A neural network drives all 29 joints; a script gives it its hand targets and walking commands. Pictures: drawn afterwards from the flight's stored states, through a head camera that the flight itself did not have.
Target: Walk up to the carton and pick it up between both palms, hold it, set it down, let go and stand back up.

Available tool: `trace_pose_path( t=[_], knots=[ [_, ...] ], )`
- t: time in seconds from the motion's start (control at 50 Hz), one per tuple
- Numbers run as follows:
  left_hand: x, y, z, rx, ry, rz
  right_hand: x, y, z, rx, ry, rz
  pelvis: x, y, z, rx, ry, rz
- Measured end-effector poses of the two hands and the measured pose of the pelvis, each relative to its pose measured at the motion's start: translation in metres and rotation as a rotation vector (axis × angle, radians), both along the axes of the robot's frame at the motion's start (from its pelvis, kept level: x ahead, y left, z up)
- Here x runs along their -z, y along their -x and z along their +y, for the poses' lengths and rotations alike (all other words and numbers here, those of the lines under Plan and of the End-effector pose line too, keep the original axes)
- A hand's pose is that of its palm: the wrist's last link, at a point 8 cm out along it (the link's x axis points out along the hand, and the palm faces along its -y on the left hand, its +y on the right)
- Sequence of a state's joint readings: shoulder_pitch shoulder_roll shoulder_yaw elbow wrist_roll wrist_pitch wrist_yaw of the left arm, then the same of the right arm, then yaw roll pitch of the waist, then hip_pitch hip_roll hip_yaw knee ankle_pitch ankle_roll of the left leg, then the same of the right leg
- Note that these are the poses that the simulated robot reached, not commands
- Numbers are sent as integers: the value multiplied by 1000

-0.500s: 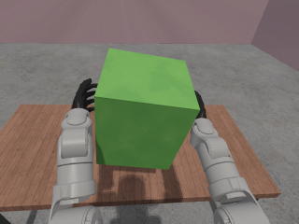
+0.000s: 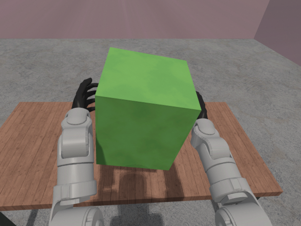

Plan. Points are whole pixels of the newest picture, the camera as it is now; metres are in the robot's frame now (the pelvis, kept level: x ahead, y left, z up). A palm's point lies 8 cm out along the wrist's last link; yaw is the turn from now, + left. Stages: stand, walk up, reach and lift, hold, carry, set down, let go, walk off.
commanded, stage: hold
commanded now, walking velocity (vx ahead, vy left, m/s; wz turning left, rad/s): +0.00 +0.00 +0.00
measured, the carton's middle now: (141, 112) +0.40 +0.01 +0.15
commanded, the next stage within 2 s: none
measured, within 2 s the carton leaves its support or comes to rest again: neither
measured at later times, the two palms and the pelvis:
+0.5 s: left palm (80, 108) +0.36 +0.15 +0.19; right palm (198, 117) +0.36 -0.14 +0.16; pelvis +0.00 +0.00 +0.00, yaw +1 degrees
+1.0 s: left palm (79, 109) +0.35 +0.16 +0.20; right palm (199, 117) +0.35 -0.14 +0.17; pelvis +0.00 +0.00 +0.00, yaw +0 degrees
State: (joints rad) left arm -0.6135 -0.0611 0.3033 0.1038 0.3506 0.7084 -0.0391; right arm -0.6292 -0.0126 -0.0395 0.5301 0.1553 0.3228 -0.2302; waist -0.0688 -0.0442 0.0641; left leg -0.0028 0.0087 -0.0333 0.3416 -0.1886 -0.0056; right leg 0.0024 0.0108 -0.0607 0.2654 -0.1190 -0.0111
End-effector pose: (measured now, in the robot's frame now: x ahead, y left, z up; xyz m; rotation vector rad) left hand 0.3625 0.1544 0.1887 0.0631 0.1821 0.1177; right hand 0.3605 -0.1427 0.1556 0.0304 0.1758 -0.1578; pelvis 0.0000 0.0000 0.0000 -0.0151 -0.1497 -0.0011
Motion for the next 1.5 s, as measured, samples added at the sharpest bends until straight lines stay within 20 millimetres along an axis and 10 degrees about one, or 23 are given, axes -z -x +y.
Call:
trace_pose_path(
  t=[1.5],
  knots=[
    [-5, 4, -2, -1, 7, -23, -8, 4, -2, 8, 1, -27, 0, 0, -1, -4, 1, -7]
  ],
)
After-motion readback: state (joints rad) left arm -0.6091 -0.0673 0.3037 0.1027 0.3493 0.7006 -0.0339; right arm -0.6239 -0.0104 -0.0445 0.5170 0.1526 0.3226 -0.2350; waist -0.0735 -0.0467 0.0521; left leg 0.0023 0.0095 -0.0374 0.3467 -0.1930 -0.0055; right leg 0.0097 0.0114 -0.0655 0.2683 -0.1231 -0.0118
